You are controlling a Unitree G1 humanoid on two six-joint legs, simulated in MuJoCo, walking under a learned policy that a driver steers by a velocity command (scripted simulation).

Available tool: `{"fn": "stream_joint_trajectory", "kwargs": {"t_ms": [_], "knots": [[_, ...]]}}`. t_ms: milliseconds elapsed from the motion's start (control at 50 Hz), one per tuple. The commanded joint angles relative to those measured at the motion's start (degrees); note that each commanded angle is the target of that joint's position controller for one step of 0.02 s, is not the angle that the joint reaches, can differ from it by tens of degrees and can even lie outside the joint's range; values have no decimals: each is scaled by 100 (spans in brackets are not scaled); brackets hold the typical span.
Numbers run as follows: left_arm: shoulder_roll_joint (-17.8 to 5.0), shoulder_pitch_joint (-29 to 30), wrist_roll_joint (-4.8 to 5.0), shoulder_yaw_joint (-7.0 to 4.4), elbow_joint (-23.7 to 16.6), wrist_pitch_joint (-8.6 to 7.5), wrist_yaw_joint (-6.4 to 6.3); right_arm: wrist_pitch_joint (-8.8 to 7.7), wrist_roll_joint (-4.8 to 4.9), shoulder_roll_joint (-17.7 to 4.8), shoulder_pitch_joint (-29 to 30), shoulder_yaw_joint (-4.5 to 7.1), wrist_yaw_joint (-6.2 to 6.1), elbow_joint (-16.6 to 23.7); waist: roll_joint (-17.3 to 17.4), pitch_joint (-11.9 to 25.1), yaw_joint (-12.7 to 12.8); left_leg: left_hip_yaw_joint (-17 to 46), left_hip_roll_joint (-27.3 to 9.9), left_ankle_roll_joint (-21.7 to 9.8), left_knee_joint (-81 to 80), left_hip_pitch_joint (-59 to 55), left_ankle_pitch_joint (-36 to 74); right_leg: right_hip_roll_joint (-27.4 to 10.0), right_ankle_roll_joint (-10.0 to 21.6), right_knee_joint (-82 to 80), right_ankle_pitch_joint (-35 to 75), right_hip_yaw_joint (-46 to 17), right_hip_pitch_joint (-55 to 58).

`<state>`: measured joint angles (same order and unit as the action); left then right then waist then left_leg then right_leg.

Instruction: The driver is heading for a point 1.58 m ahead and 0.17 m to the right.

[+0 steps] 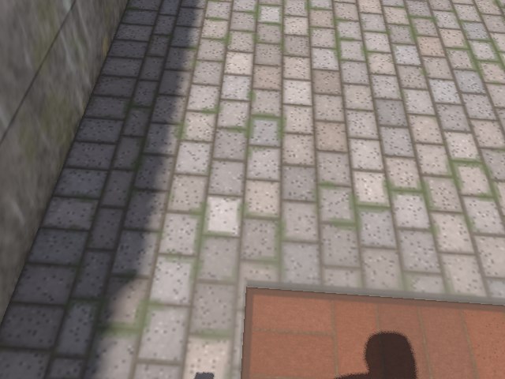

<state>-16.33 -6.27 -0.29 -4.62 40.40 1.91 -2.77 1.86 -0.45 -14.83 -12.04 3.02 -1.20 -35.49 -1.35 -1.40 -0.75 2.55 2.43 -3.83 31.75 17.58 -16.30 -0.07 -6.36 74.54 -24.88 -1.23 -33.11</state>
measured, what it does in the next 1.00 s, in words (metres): steps on the spot: right foot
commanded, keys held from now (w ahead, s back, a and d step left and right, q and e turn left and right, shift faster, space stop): q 0.16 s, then no key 0.10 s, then e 0.40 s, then w+e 0.34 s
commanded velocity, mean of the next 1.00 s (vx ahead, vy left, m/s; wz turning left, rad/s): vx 0.08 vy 0.00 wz -0.08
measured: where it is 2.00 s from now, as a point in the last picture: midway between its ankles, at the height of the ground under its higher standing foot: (327, 333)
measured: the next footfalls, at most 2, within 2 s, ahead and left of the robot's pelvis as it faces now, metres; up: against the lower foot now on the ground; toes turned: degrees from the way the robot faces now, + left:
right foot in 0.32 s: +0.03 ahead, -0.13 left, +0.00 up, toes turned +11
right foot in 1.04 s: +0.05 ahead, -0.13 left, +0.00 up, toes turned -12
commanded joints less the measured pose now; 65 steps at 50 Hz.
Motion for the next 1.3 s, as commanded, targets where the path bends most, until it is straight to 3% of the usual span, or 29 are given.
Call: {"fn": "stream_joint_trajectory", "kwargs": {"t_ms": [20,220,280,320,340,360,380,400,440,520,680,700,740,760,780,800,880,900,940,980,1020,1040,1060,1080,1100,1140,1180,1240,1300], "knots": [[-216,79,-3,-34,-433,-78,17,-34,8,-841,235,236,-118,560,694,675,89,1563,-1319,-1055,-771,-967,3193,61,-107,-230,396,-119,-424],[-194,-136,77,7,-401,-141,81,190,-32,-871,297,294,-156,677,1160,646,-82,2335,-1247,-875,-757,-591,2418,243,-46,-2693,-56,-37,994],[-189,-329,128,3,-337,-235,153,199,67,-663,334,230,-161,560,1171,699,-47,2404,-1187,-770,-614,-821,2421,93,122,-3933,265,-30,1474],[-53,-375,-32,46,-248,-309,196,131,84,-281,131,113,-152,401,642,578,-6,1977,-760,-348,-431,-468,1227,-117,344,-5505,1696,-168,2346],[-188,-393,-161,74,-270,-349,212,71,-119,-5,-426,55,-100,199,-371,709,-299,1379,-220,20,278,-55,-393,-926,607,-5580,3048,-1158,2820],[-80,-240,-325,164,-260,-418,284,45,-139,-168,-533,121,-105,176,-1133,416,-480,924,-21,408,452,-125,-1436,-1727,1512,-5807,3289,-2011,1882],[190,182,-290,233,-396,-495,349,28,-178,-413,-495,190,-114,37,-833,275,-431,768,-290,683,669,-658,-1265,-1674,1846,-5939,2732,-2027,1366],[148,246,-206,216,-342,-511,371,5,-148,-392,-311,212,-103,-24,-710,189,-407,658,-308,749,302,-771,-660,-1296,1645,-5846,2162,-1739,1408],[-321,-79,14,58,-286,-459,290,-30,-98,-275,336,207,-148,57,-703,-22,-108,614,-241,809,-263,-464,235,-895,1330,-5673,1738,-1590,1875],[-443,-384,56,-22,-470,-414,212,-164,5,-285,407,250,-151,17,-590,318,54,368,-251,942,-71,-164,227,-844,1473,-5386,2469,-1958,2495],[-456,-25,135,-127,-997,-110,131,-355,19,-323,84,310,-6,-108,-224,617,-52,59,-169,723,-94,-396,528,-480,1540,-4824,2407,-2133,2097],[-513,-203,-198,-177,-864,-44,231,-264,-193,-265,-152,238,-19,-122,87,392,-113,51,-277,458,-383,-607,157,-173,1252,-4469,2188,-1748,1639],[-126,45,-134,-83,-1163,-6,324,-187,-289,-855,-497,358,-30,-156,1830,264,-273,1667,-1407,-359,-1591,-1192,-650,878,832,-2845,-3,-396,213],[-206,26,-235,-108,-1207,-4,333,-194,-283,-972,-540,377,-38,-63,2017,106,-394,2441,-2333,-1022,-1914,-1185,-97,791,791,-1305,-1098,55,-415],[-298,48,-313,-144,-1188,-20,350,-238,-283,-817,-582,305,-47,-33,999,-30,-317,2465,-2537,-1289,-1837,-1094,173,415,799,-339,-994,-120,-745],[-268,23,-257,-139,-1118,-37,394,-288,-275,-664,-404,241,-48,-24,413,-81,-148,2020,-2317,-1119,-1699,-1064,-273,145,826,-240,-495,-317,-798],[-274,146,-171,-42,-1152,-20,664,-406,-241,-703,-200,218,-32,-13,931,7,-174,575,-1583,-510,-1830,-958,-116,63,775,-1445,115,162,-141],[-139,464,386,15,-1314,-142,523,-453,221,-882,-99,303,-96,12,789,49,-214,561,-1680,-567,-1821,-1036,-87,-147,744,-2024,123,143,-83],[-76,482,274,110,-1370,-227,439,-485,229,-1030,-140,350,-109,-56,812,106,-218,386,-1799,-634,-1795,-911,279,-170,779,-2938,-130,300,527],[-280,-270,140,18,-1189,-177,390,-455,216,-1166,-88,389,-40,-83,1040,402,80,175,-1859,-697,-1411,-542,952,39,869,-3394,90,649,1606],[-532,-1293,103,-181,-811,-146,344,-481,229,-942,113,299,5,-86,510,664,628,-510,-1396,-427,224,-55,2274,568,1057,-4402,794,969,2927],[-824,-1950,74,-290,-698,-158,316,-535,193,-698,339,226,-10,65,-327,724,918,-934,-1018,18,2113,1110,1673,155,1342,-4934,1098,-156,3983],[-1655,-2080,51,-367,-885,-269,259,-664,-37,1,432,-2,24,515,-2148,737,573,-650,-72,511,4142,3292,-1580,-1492,2272,-5700,1840,-3550,4715],[-1205,-2214,43,-286,-850,-393,277,-797,157,-431,376,50,84,432,-1171,969,813,310,-165,598,5244,4026,-1582,-2162,3179,-6281,23,-4676,4627],[-871,-2133,75,-169,-675,-452,294,-850,286,-635,336,108,170,345,-512,254,581,347,-396,512,5433,4590,-1001,-2047,3037,-6362,-923,-4336,4371],[-599,-1833,31,-38,-647,-406,288,-885,25,-331,320,0,183,195,139,-292,335,158,-645,531,5798,4835,-127,-1563,2569,-6124,-515,-3360,3631],[-435,-1942,-27,98,-367,-339,283,-834,-15,50,264,-122,239,202,-170,-351,136,-117,-532,588,7833,5123,-406,-1292,2517,-5958,464,-2889,2940],[-140,-2354,52,273,246,-262,303,-701,126,525,380,-410,312,404,-330,-614,79,-323,-532,515,9937,6498,-905,-1232,2283,-5822,674,-2420,2610],[70,-2294,72,423,667,-116,251,-692,106,771,1302,-717,334,1062,-215,-907,104,-681,-646,460,8996,6574,-334,-812,1770,-5990,447,-1547,1588]]}}
Keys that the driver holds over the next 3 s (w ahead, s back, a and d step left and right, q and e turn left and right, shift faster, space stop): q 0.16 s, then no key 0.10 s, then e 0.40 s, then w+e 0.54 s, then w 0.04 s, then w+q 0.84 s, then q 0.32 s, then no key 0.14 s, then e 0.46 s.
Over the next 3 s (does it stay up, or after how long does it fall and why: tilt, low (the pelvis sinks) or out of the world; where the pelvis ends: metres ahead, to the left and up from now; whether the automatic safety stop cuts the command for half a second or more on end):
stays up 0.79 -0.22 0.13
